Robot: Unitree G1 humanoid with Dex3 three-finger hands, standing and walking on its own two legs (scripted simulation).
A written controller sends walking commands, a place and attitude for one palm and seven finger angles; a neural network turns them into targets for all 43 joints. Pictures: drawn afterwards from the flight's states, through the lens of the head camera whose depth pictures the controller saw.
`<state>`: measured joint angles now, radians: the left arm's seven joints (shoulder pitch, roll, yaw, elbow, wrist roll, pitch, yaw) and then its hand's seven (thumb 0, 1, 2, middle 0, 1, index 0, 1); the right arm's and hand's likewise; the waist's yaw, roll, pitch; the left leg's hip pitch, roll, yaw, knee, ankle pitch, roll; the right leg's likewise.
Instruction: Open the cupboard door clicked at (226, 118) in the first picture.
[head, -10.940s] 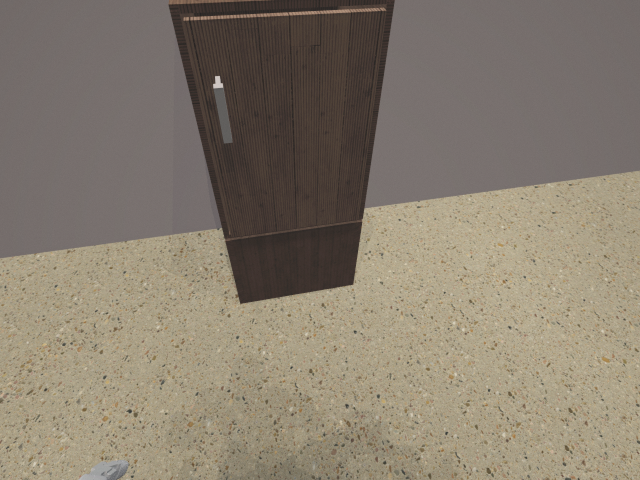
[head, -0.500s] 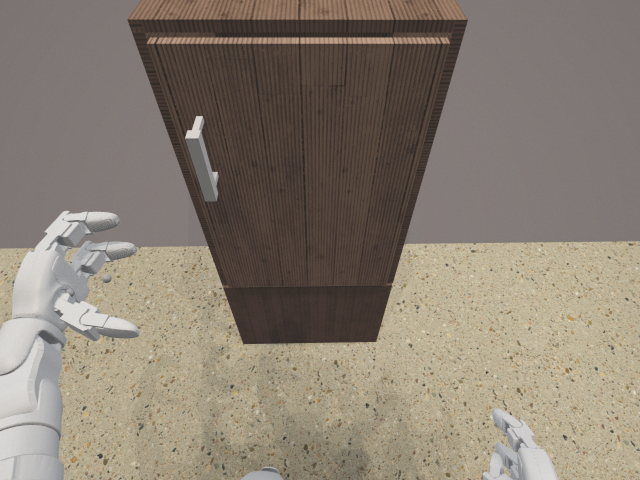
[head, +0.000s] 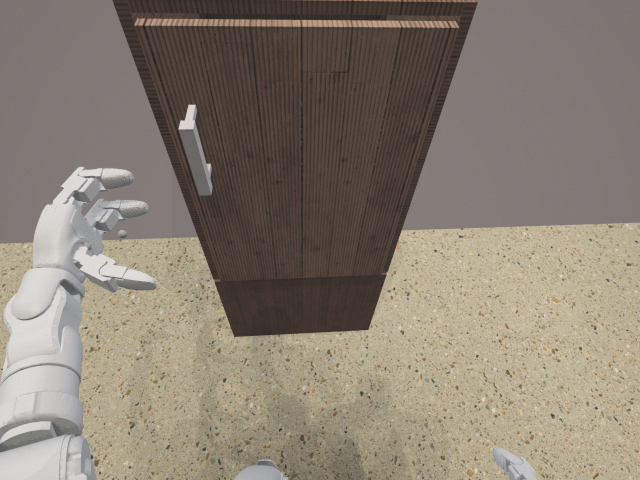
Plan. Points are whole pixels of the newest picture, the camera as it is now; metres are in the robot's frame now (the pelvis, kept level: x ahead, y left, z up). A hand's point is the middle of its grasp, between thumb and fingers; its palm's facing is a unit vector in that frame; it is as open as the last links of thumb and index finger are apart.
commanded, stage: move the hooked fingers beside the handle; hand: left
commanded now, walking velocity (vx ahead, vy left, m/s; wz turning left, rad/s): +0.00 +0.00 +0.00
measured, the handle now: (198, 151) +0.54 +0.21 +0.08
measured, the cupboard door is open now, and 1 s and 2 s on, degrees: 0 0 0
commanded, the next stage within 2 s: none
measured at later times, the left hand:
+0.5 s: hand (144, 193) +0.44 +0.26 +0.09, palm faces +0.09 -1.00 +0.00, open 14.0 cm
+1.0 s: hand (147, 162) +0.50 +0.27 +0.09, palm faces +0.09 -1.00 +0.00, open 14.0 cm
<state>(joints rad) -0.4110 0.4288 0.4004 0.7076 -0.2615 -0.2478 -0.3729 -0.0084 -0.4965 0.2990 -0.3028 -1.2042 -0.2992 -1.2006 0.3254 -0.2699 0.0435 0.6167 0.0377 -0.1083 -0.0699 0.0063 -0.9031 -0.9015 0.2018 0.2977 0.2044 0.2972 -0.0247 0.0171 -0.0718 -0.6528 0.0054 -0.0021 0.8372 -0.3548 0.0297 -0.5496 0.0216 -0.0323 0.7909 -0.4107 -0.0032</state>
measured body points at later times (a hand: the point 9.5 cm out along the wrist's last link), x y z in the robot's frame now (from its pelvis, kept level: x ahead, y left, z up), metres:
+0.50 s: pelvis +0.00 -0.01 -0.01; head +0.08 +0.01 +0.43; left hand +0.43 +0.31 +0.09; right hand +0.05 -0.28 -0.12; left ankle +0.03 +0.10 -0.70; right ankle -0.01 -0.12 -0.70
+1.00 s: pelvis +0.01 -0.01 -0.02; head +0.13 +0.02 +0.41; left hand +0.49 +0.32 +0.09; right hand +0.00 -0.28 -0.12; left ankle +0.03 +0.10 -0.70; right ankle -0.01 -0.12 -0.70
